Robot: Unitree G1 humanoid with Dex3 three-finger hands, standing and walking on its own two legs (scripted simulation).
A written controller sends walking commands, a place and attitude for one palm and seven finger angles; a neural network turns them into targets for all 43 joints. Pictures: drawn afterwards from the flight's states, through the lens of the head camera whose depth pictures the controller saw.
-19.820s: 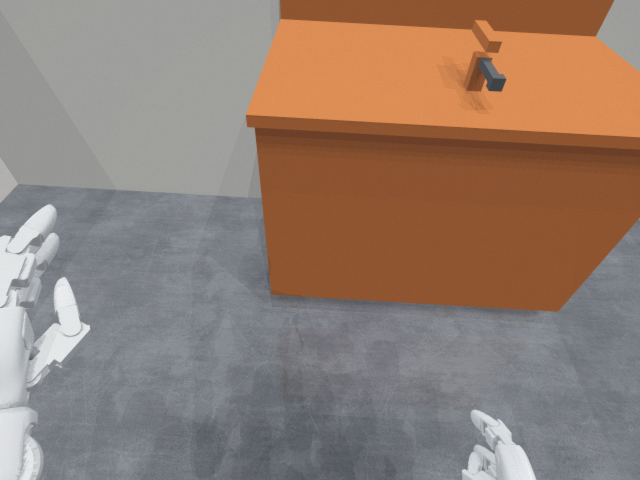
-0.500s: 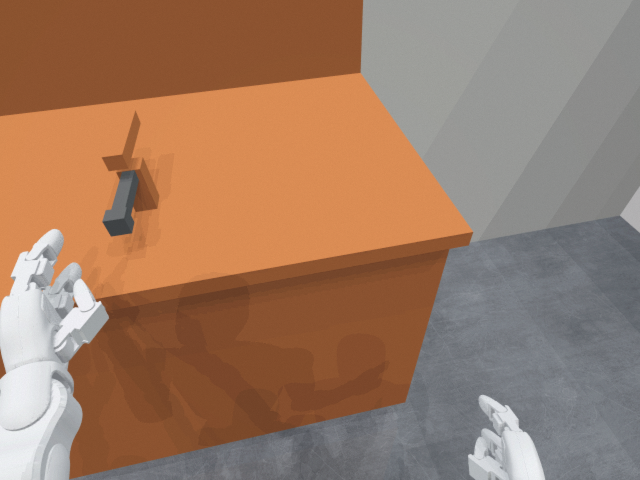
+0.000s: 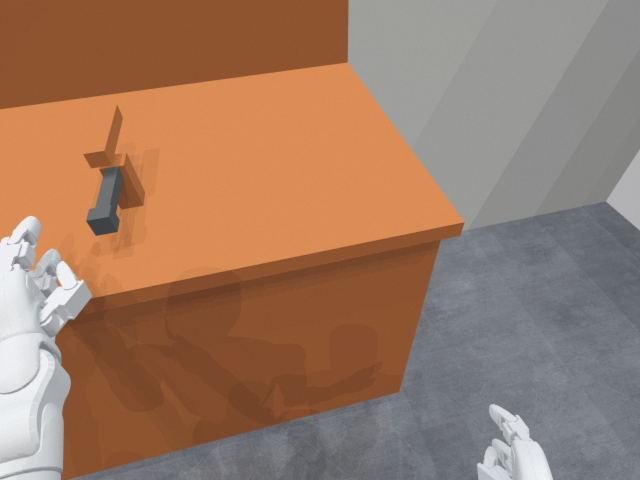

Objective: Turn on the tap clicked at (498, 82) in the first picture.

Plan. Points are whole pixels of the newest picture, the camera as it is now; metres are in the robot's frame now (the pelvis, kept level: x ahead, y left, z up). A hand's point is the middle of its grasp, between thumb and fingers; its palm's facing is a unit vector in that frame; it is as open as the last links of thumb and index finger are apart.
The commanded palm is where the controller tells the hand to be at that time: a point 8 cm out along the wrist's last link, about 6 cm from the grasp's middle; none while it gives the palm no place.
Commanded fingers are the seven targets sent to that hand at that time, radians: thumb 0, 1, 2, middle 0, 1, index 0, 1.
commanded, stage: reach beside the lever's end, fingers flat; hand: left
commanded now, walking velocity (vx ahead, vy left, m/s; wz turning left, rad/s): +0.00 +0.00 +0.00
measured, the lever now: (103, 220) +0.38 +0.34 +0.13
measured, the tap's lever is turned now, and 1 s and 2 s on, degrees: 0 0 0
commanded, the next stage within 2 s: push the lever round in 0.88 s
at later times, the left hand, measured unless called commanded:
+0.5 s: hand (82, 261) +0.32 +0.35 +0.11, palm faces +0.58 -0.81 -0.08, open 7.8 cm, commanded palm +0.27 +0.38 +0.12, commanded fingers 0.00 0.90 0.90 -0.15 -0.15 -0.15 -0.15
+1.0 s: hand (84, 266) +0.31 +0.34 +0.12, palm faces +0.55 -0.83 -0.06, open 7.8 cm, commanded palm +0.27 +0.37 +0.12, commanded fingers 0.00 0.90 0.90 -0.15 -0.15 -0.15 -0.15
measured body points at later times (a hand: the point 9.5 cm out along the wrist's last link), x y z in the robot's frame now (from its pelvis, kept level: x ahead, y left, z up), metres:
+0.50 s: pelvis +0.00 +0.01 +0.00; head +0.03 +0.00 +0.44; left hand +0.29 +0.39 +0.12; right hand +0.15 -0.23 -0.11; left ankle +0.00 +0.10 -0.73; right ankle +0.03 -0.05 -0.73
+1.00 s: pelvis +0.01 +0.02 +0.00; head +0.02 +0.01 +0.45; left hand +0.28 +0.38 +0.12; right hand +0.18 -0.21 -0.10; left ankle +0.00 +0.10 -0.73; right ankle +0.03 -0.05 -0.73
